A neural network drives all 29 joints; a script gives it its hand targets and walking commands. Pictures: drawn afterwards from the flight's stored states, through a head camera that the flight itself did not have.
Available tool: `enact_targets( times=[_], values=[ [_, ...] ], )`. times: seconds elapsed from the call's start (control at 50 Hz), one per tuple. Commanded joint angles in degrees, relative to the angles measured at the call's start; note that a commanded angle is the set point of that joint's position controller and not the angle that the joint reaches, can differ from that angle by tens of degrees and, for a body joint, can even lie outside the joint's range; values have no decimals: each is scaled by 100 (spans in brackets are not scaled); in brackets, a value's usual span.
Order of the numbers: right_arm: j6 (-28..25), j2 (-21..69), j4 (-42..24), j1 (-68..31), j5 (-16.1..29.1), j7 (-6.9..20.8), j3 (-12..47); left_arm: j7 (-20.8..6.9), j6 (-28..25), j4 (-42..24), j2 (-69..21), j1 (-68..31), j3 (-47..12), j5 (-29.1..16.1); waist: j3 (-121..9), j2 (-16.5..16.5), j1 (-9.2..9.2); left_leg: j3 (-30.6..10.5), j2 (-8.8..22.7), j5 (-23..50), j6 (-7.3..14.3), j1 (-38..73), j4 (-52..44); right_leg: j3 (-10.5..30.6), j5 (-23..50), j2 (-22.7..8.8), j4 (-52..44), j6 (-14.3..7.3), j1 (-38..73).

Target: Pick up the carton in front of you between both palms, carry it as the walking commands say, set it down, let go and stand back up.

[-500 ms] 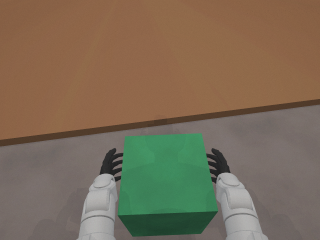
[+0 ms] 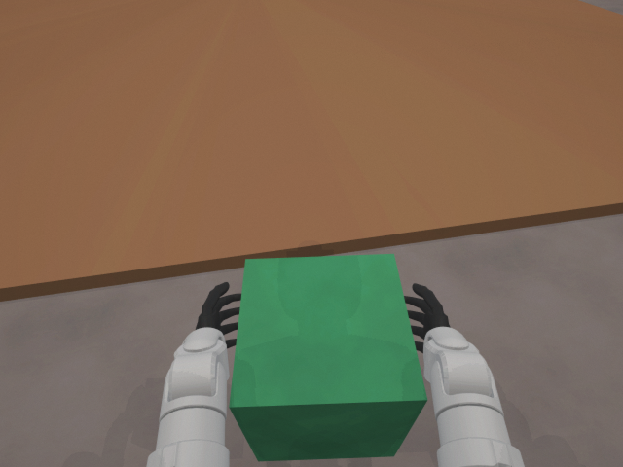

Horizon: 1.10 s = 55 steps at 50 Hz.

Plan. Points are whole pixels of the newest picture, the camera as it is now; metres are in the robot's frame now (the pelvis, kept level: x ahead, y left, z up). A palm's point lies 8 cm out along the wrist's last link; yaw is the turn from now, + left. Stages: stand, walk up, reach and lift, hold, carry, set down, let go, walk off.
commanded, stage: reach and lift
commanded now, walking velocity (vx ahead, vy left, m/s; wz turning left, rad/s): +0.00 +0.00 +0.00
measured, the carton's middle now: (323, 362) +0.31 +0.00 -0.04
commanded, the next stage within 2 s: hold in 0.60 s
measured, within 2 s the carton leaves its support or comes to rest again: neither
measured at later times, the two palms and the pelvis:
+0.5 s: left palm (211, 333) +0.30 +0.15 +0.04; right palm (437, 331) +0.30 -0.15 +0.04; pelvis +0.02 +0.00 +0.01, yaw +0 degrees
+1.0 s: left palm (206, 338) +0.29 +0.15 +0.06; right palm (442, 338) +0.29 -0.15 +0.05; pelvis +0.00 +0.00 +0.00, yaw +0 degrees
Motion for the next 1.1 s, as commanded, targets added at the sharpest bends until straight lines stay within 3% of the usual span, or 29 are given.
enact_targets(
  times=[0.0, 0.28, 0.42, 0.58, 0.68, 0.76, 0.84, 1.08],
  values=[
    [-132, 5248, -153, -3040, 1285, 1330, 3191, -1367, 36, 225, -5463, -2560, -3170, -1193, -1446, 9, 1, -15, -357, 614, 11, 506, -547, -27, 528, 396, -548, -49, 456],
    [68, 5187, -854, -2340, 1471, 1208, 3474, -1333, 201, -452, -5208, -1907, -3384, -1351, -1514, -75, 7, -54, -417, 1493, 12, 844, -670, 51, 1527, 406, -688, 31, 895],
    [155, 5157, -1033, -2253, 1534, 1186, 3543, -1317, 275, -715, -5143, -1866, -3522, -1424, -1493, -37, 2, -72, -421, 1511, 9, 875, -715, 58, 1566, 409, -715, 35, 963],
    [258, 5093, -1078, -2411, 1562, 1196, 3547, -1307, 389, -782, -5142, -2010, -3569, -1449, -1355, 1, 0, -57, -400, 1162, 9, 817, -749, 33, 1139, 406, -748, 8, 880],
    [488, 5058, -1640, -2239, 1811, 1168, 3959, -1243, 629, -1361, -5257, -1818, -4011, -1717, -1730, 23, -44, -125, -381, 1618, -39, 1167, -796, 59, 1508, 432, -793, 10, 1096],
    [681, 4707, -1434, -2077, 1597, 1134, 3610, -1183, 834, -1105, -4904, -1595, -3624, -1522, -937, 37, -23, -97, -351, 1062, -31, 850, -936, 13, 940, 401, -925, -40, 928],
    [665, 4754, -1189, -2530, 1521, 1225, 3394, -1241, 818, -867, -4978, -2057, -3468, -1449, -607, 49, -26, -50, -319, 225, 10, 618, -988, -47, 126, 365, -966, -56, 676],
    [574, 4982, -1117, -2979, 1579, 1258, 3538, -1316, 732, -645, -5193, -2449, -3477, -1468, -1102, -50, -2, -28, -329, 228, 38, 736, -859, -35, 164, 363, -861, -54, 755]
  ],
)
